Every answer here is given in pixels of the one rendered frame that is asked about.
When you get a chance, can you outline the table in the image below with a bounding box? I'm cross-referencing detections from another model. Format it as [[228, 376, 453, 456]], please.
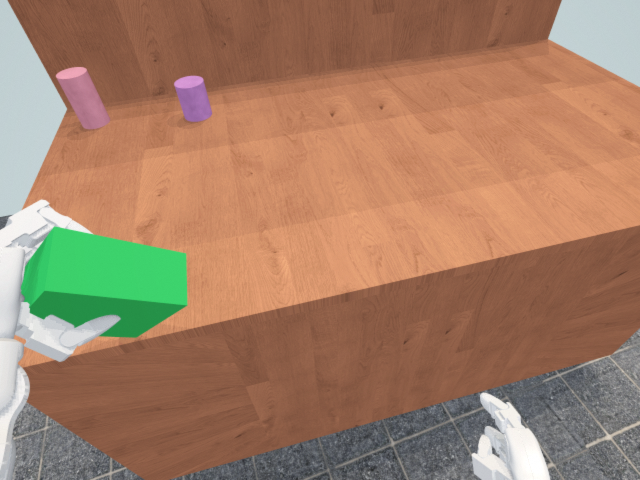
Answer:
[[8, 0, 640, 480]]

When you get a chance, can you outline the left robot forearm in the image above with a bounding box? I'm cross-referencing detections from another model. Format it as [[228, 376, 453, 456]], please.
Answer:
[[0, 338, 30, 480]]

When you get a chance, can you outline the left robot hand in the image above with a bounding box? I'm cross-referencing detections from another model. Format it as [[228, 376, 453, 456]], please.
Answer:
[[0, 200, 121, 362]]

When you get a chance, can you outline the right robot hand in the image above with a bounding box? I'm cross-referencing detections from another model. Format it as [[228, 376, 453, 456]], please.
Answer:
[[472, 393, 550, 480]]

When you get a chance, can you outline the sponge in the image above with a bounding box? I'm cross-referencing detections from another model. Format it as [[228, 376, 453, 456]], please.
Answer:
[[21, 226, 187, 338]]

